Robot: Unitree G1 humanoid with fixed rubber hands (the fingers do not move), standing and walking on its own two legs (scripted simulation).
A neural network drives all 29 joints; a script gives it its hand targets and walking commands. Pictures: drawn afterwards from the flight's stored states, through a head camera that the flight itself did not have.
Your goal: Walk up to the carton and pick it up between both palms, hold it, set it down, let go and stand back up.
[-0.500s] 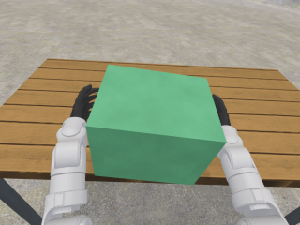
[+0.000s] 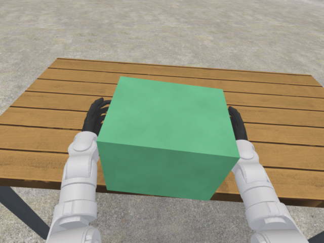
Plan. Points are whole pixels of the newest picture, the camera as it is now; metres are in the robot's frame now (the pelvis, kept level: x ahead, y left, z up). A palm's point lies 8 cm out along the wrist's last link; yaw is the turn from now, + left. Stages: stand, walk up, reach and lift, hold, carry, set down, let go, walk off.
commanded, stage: set down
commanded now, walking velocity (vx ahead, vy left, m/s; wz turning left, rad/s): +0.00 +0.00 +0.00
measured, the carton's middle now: (165, 139) +0.37 +0.02 +0.09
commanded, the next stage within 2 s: none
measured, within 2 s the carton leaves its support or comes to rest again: rests again in 1.10 s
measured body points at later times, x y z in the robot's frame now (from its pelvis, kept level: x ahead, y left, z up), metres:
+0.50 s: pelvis +0.01 +0.01 +0.00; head +0.01 +0.02 +0.45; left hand +0.39 +0.21 +0.10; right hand +0.40 -0.16 +0.08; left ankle +0.05 +0.12 -0.75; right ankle -0.06 -0.06 -0.75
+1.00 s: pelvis +0.00 +0.00 +0.00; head +0.03 +0.01 +0.45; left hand +0.40 +0.21 +0.07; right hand +0.41 -0.16 +0.07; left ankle +0.05 +0.12 -0.75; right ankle -0.06 -0.06 -0.75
